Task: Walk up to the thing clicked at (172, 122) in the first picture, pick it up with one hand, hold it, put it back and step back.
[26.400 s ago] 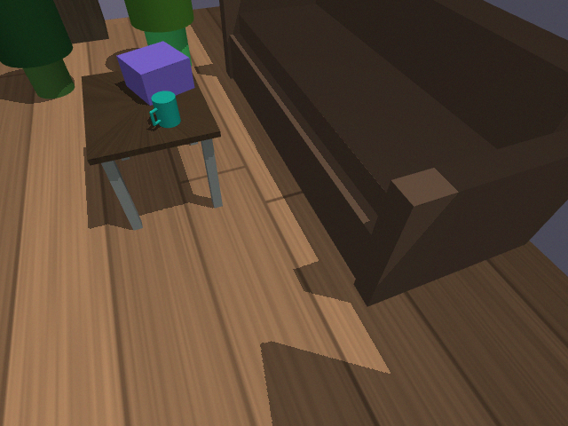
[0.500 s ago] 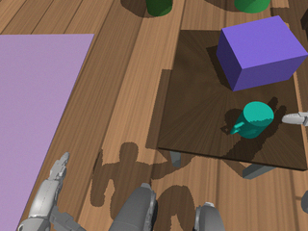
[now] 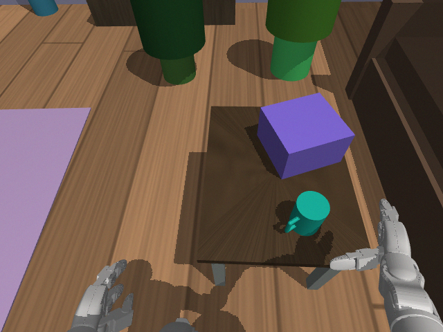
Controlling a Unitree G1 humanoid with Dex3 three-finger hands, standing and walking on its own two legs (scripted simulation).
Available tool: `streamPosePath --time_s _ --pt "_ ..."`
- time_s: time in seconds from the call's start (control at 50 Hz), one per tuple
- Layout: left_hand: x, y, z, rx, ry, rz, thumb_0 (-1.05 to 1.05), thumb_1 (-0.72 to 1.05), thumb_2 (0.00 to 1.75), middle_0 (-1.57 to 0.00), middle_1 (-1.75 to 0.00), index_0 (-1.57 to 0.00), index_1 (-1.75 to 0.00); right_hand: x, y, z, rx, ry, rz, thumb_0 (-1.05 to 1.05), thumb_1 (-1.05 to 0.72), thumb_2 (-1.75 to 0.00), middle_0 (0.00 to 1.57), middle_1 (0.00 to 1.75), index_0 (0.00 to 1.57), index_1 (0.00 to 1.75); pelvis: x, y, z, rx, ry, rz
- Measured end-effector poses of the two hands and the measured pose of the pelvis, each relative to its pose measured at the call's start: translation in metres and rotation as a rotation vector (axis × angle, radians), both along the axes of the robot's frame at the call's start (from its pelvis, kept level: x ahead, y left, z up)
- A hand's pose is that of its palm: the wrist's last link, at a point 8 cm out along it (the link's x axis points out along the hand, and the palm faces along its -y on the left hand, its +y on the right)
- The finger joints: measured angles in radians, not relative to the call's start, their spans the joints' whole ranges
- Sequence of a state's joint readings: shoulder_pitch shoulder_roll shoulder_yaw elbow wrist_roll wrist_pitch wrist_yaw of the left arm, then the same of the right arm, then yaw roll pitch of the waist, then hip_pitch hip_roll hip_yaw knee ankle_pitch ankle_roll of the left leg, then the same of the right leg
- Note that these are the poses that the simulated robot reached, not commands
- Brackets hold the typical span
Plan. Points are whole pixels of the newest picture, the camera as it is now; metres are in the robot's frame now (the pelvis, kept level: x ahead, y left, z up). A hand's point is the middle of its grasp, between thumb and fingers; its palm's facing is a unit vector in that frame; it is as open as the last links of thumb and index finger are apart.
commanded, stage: home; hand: right
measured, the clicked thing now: (303, 217) +0.44 -0.19 -0.23
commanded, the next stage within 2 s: none
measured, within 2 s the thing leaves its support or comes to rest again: neither
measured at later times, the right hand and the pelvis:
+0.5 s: hand out of the picture +0.15 -0.17 -0.06, palm faces +0.11 +0.97 -0.22, open 17.1 cm; pelvis -0.01 +0.01 -0.01, yaw -2 degrees
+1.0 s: hand out of the picture +0.15 -0.17 -0.06, palm faces +0.07 +0.97 -0.21, open 17.0 cm; pelvis -0.01 +0.01 -0.02, yaw -2 degrees
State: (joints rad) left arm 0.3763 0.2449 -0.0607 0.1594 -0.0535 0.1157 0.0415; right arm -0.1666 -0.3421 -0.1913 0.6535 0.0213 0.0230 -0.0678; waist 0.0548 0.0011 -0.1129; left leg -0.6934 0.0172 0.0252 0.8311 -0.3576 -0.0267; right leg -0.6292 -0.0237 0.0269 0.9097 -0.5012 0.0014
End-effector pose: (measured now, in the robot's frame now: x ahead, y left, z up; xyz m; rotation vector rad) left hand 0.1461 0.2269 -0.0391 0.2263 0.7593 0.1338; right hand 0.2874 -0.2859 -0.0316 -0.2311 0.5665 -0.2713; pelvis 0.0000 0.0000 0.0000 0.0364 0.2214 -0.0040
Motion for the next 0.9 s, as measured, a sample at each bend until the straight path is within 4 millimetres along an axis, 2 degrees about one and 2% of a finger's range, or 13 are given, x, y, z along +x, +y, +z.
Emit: streamPosePath --time_s 0.12,0.26,0.32,0.42,0.5,0.7,0.9 --pt "0.016 -0.003 0.002 -0.012 -0.023 0.011 0.01 0.85 0.87 -0.2 -0.29 -0.2 -0.29 -0.044 0.027 0.001 0.043 0.0 0.015 -0.01 0.52 -0.07 0.06 0.05 0.06 0.06 0.008 0.004 0.006 -0.004 -0.043 -0.006" --pt "0.015 0.004 -0.026 -0.018 0.037 0.028 0.01 0.8 0.81 -0.18 -0.27 -0.18 -0.26 -0.1 0.053 0.001 0.089 0.034 0.022 -0.01 0.49 -0.09 0.08 0.07 0.07 0.08 0.01 0.007 0.001 -0.001 -0.045 -0.016" --pt "0.017 0.002 -0.021 -0.031 -0.009 0.012 0.01 0.77 0.79 -0.17 -0.26 -0.18 -0.26 -0.124 0.065 -0.003 0.116 0.063 0.022 -0.01 0.48 -0.1 0.08 0.07 0.07 0.08 0.007 0.008 -0.002 -0.005 -0.049 -0.019" --pt "0.022 0.002 0.001 -0.028 -0.128 -0.015 0.01 0.73 0.78 -0.18 -0.26 -0.18 -0.26 -0.15 0.074 -0.006 0.117 0.099 0.031 -0.01 0.47 -0.1 0.07 0.07 0.07 0.07 0.0 0.012 -0.004 -0.014 -0.054 -0.024" --pt "0.017 0.006 0.009 -0.013 -0.172 -0.024 0.01 0.75 0.8 -0.18 -0.27 -0.19 -0.27 -0.156 0.071 -0.006 0.096 0.128 0.053 -0.01 0.47 -0.1 0.07 0.06 0.07 0.07 -0.005 0.014 -0.006 -0.016 -0.054 -0.026" --pt "-0.008 0.007 -0.002 -0.023 -0.155 -0.012 0.01 0.86 0.88 -0.2 -0.29 -0.2 -0.29 -0.152 0.072 0.001 0.1 0.18 0.085 -0.01 0.46 -0.1 0.07 0.06 0.06 0.07 -0.013 0.014 -0.011 -0.019 -0.042 -0.019" --pt "-0.003 0.007 0.001 0.005 -0.19 -0.008 0.01 0.89 0.89 -0.2 -0.3 -0.21 -0.3 -0.156 0.069 -0.001 0.112 0.21 0.072 -0.01 0.46 -0.1 0.07 0.06 0.06 0.07 -0.013 0.012 -0.016 -0.018 -0.03 -0.021"
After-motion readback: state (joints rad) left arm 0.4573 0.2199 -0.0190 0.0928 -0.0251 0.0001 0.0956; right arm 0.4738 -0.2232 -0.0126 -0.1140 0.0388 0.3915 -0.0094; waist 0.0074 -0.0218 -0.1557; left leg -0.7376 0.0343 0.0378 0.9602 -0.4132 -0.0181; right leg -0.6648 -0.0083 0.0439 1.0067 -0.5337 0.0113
